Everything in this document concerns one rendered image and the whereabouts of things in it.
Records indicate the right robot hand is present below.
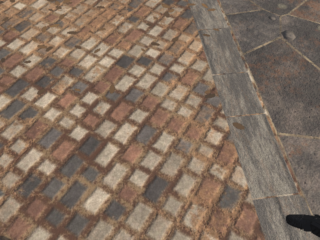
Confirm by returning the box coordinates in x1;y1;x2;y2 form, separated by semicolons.
286;214;320;237

